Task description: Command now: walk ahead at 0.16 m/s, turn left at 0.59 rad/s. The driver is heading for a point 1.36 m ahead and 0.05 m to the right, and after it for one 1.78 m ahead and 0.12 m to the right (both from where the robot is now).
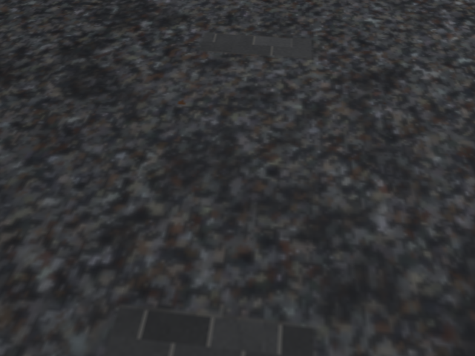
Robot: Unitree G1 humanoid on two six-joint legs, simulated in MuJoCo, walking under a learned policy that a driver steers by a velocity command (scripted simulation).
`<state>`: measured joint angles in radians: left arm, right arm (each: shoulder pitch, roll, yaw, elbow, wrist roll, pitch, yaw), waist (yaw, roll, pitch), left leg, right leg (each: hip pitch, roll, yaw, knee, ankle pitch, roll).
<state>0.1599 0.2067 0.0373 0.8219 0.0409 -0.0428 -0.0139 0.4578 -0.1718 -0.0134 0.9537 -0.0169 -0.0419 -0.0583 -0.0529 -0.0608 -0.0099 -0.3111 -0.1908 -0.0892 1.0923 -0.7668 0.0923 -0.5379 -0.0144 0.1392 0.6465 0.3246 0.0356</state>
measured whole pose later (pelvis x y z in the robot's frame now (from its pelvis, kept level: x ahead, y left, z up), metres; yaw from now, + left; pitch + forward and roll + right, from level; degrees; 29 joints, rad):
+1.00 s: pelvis +0.15 -0.05 -0.10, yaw +6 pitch -2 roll -1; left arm 0.32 0.15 0.03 1.07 0.03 0.00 0.00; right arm 0.33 -0.14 0.04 0.95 -0.01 -0.04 -0.03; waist 0.03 -0.04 0.02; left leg -0.18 -0.04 0.02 0.43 -0.22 0.05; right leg -0.15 0.08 0.00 0.39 -0.21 -0.06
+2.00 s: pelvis +0.52 -0.06 -0.12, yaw +6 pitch +2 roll -1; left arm 0.51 0.15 0.04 1.12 0.03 -0.09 0.02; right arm -0.05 -0.17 -0.03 0.86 -0.02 -0.07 0.02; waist 0.08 0.00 0.06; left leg -0.49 -0.01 0.10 0.51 -0.11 0.11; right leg 0.13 0.05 -0.03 0.28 -0.42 -0.05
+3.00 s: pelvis +1.05 -0.01 -0.10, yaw +7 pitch +1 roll -2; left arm 0.46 0.16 0.04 1.07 0.02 -0.10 0.00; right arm 0.06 -0.19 -0.04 0.90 -0.02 -0.03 0.03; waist 0.06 0.04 0.04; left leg -0.61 0.09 0.04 0.67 -0.03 0.03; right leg 0.06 0.08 -0.09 0.18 -0.25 -0.07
